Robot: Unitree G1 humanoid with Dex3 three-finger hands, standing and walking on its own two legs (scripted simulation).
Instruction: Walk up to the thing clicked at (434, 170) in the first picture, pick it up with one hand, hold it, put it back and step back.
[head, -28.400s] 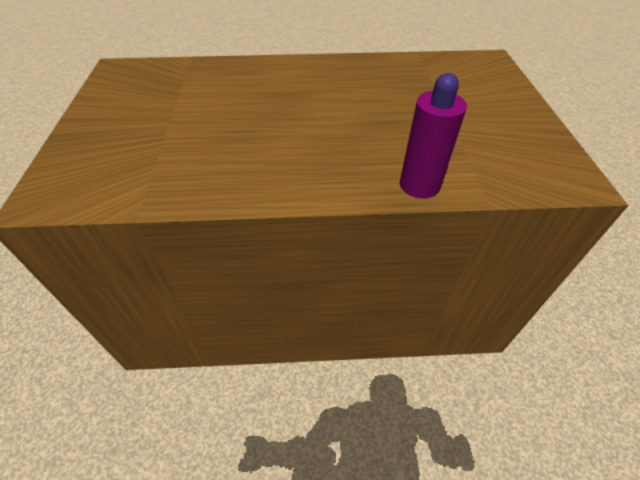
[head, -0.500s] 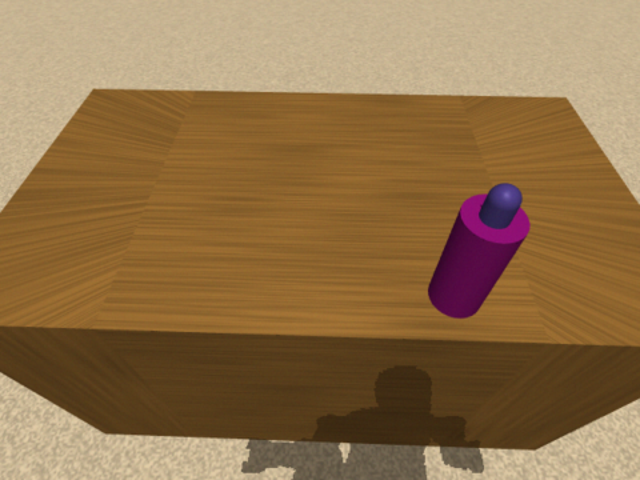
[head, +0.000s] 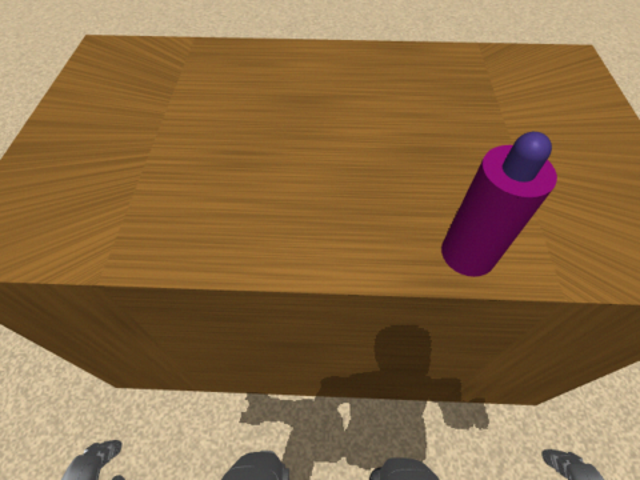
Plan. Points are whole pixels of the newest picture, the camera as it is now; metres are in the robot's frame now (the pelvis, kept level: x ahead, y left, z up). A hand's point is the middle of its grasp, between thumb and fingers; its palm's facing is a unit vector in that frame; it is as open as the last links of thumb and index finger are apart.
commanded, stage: step back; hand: right
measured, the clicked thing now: (497, 205) +0.43 -0.23 +0.06
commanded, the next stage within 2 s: none
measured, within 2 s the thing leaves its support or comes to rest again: neither
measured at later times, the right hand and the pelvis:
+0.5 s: hand out of the picture -0.02 -0.24 -0.15, palm faces +0.05 +0.92 -0.39, open 7.4 cm; pelvis -0.09 +0.03 -0.01, yaw -6 degrees
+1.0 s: hand out of the picture -0.15 -0.23 -0.15, palm faces -0.05 +0.91 -0.41, open 7.4 cm; pelvis -0.23 +0.04 -0.01, yaw -1 degrees
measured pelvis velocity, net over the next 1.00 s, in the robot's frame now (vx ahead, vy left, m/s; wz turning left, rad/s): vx -0.23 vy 0.04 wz -0.02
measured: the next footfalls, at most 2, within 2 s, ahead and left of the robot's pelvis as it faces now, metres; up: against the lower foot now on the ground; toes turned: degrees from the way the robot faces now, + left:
right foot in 0.52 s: -0.09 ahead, -0.10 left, +0.00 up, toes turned -3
left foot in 0.90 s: -0.17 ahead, +0.15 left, +0.00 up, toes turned -3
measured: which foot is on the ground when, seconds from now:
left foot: down 0.00-0.54, up 0.56-0.88, down 0.90-1.00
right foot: down 0.00-0.10, up 0.12-0.50, down 0.52-0.92, up 0.94-1.00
